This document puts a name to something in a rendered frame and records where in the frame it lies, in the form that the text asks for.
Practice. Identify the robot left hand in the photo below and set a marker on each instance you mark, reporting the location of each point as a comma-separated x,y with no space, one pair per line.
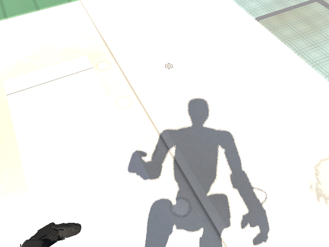
51,233

